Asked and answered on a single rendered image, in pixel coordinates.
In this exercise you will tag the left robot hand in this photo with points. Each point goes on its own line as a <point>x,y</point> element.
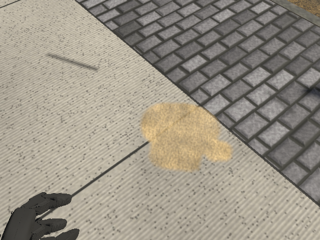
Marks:
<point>23,225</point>

